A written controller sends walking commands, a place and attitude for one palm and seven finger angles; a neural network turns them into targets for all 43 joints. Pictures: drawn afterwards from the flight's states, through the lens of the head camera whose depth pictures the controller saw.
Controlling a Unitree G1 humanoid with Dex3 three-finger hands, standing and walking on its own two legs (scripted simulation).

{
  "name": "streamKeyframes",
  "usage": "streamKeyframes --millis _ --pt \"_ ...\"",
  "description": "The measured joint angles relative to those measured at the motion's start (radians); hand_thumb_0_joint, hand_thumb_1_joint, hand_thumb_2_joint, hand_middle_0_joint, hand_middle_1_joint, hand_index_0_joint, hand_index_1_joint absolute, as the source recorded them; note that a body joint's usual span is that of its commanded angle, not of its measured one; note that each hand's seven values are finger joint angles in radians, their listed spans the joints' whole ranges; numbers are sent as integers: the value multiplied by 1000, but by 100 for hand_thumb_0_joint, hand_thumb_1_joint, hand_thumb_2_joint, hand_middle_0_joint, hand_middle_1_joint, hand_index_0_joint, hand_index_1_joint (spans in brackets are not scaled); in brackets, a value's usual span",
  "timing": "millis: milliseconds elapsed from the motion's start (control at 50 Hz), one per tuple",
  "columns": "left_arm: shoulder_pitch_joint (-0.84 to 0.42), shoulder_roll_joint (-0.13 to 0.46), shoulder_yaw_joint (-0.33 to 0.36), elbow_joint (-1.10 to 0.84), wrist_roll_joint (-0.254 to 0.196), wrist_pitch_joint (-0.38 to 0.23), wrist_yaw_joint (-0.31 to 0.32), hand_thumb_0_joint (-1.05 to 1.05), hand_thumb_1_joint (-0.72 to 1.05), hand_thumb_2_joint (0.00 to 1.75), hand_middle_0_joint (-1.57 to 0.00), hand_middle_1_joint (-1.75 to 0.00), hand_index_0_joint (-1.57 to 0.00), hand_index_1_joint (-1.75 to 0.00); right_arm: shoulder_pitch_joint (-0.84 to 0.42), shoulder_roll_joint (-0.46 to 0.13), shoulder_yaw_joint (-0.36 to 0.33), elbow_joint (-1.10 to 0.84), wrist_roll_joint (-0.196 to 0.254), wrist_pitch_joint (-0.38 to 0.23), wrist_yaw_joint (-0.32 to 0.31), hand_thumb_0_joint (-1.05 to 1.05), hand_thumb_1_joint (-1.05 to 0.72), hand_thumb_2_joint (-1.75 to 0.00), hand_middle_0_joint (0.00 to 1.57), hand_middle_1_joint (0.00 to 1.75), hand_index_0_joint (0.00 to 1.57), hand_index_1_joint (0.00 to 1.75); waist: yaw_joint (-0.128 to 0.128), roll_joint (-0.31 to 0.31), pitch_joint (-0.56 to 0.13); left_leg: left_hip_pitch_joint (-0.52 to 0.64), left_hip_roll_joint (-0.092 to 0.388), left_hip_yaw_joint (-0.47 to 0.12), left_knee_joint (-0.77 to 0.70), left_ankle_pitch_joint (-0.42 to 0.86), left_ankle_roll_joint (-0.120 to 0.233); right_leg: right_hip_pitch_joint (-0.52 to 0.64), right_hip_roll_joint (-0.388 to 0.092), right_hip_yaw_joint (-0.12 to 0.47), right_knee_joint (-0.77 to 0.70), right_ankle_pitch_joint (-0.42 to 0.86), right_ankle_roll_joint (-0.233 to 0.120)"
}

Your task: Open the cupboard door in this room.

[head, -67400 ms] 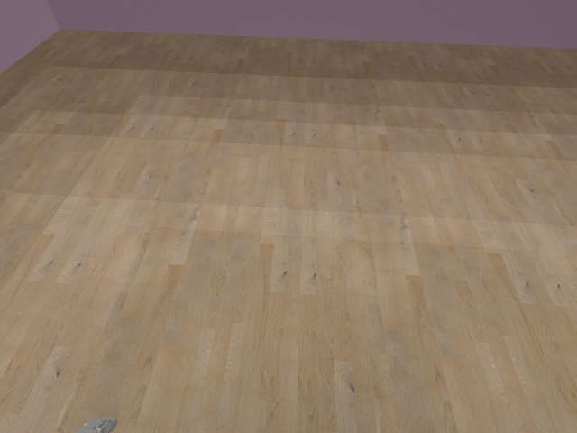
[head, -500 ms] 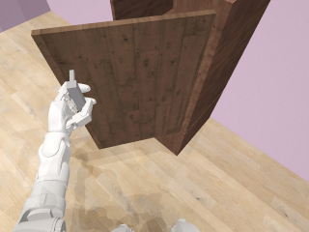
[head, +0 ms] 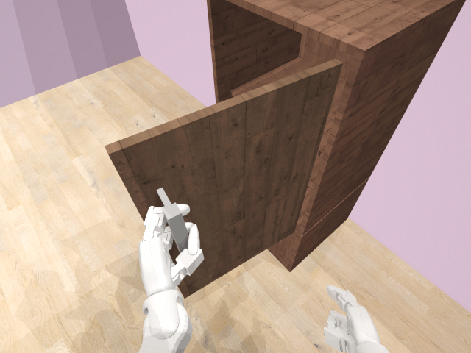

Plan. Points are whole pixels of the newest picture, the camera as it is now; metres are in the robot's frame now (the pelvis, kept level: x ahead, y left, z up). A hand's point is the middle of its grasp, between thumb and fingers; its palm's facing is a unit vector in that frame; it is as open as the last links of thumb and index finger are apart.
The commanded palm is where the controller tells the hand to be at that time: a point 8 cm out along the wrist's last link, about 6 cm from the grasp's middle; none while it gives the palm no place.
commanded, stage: open thumb and fingers to let go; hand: left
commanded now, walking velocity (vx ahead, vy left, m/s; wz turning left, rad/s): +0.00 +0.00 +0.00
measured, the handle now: (174, 224) +0.32 +0.13 +0.05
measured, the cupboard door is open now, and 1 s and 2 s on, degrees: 81 82 84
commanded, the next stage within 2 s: slide the hand sideways off the handle in 0.90 s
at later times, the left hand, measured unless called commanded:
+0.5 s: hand (195, 253) +0.27 +0.08 +0.05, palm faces +0.35 -0.94 +0.00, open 10.6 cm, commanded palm +0.23 +0.13 +0.05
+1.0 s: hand (196, 252) +0.27 +0.08 +0.05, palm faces +0.31 -0.95 +0.00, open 14.6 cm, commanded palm +0.23 +0.13 +0.05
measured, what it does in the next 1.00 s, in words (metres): stands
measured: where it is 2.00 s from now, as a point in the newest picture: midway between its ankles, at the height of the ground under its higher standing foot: outside the picture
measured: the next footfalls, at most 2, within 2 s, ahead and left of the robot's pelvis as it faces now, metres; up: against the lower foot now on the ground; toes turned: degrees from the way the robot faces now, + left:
none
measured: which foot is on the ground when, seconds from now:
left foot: down 0.00-1.00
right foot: down 0.00-1.00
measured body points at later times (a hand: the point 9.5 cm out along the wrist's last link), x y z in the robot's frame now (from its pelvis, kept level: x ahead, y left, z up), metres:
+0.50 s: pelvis -0.03 -0.01 -0.01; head +0.01 -0.03 +0.44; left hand +0.24 +0.13 +0.05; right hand +0.13 -0.24 -0.12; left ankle -0.03 +0.13 -0.69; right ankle -0.01 -0.08 -0.69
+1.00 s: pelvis -0.04 +0.02 -0.01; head +0.00 +0.01 +0.44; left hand +0.25 +0.13 +0.05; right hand +0.14 -0.19 -0.11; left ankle -0.03 +0.13 -0.69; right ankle -0.01 -0.08 -0.69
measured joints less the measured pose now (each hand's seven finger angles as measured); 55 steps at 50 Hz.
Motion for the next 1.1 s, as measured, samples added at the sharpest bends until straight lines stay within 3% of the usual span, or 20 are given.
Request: streamKeyframes --millis 120,280,400,580,740,840,1020,1060,1100 --pt "1 12 -31 -5 14 -17 31 0 67 76 -32 -130 -34 -133 34 -32 -15 33 -8 -35 -5 1 -90 -90 20 30 20 30 -7 7 7 -30 -4 -22 22 1 -13 -24 -5 -22 29 -12 -13" --pt "-71 19 12 67 -14 -34 13 0 59 76 -35 -131 -35 -132 54 -58 -40 86 -3 -48 -25 1 -90 -90 20 30 19 30 -4 8 15 -55 -7 -23 26 18 -19 -56 -9 -22 47 -4 -20" --pt "-92 31 34 100 -44 -58 -3 1 31 64 -34 -127 -35 -129 57 -60 -42 90 1 -68 -28 1 -91 -90 20 30 19 30 -14 11 19 -51 -6 -17 18 32 -16 -54 -8 -17 39 11 -20" --pt "-163 21 28 168 -34 -75 20 0 -22 42 -31 -122 -32 -122 39 -55 -36 87 1 -86 -19 1 -90 -90 20 30 19 30 -8 10 20 -72 -12 -12 40 34 -3 -70 -14 -11 50 22 -9" --pt "-207 9 5 203 -14 -63 44 -1 -44 32 -27 -102 -29 -102 29 -39 -24 74 -2 -81 -12 1 -90 -90 20 30 20 30 -4 6 20 -83 -16 -4 57 29 12 -77 -18 -4 53 28 5" --pt "-210 -8 -22 200 6 -51 66 -1 -48 31 -26 -83 -28 -83 28 -33 -19 71 -4 -75 -6 1 -90 -90 20 30 20 30 -1 7 19 -90 -18 0 69 24 20 -82 -21 1 57 28 13" --pt "-221 -6 -46 190 18 -30 81 -1 -49 30 -38 -67 -39 -67 23 -29 -15 78 -5 -65 -5 1 -90 -90 20 30 20 30 3 8 23 -103 -23 2 87 18 32 -88 -25 3 64 29 24" --pt "-210 16 -40 177 30 -39 14 -1 -49 30 -38 -63 -36 -63 26 -32 -11 75 -1 -68 -4 1 -90 -90 20 30 20 30 2 3 26 -107 -27 2 90 19 34 -93 -29 3 68 29 26" --pt "-199 76 -32 163 19 -62 -128 -1 -49 30 -35 -57 -30 -57 39 -38 -9 65 10 -73 -9 1 -90 -90 20 30 20 30 4 0 29 -112 -30 0 95 20 37 -96 -32 2 73 28 27"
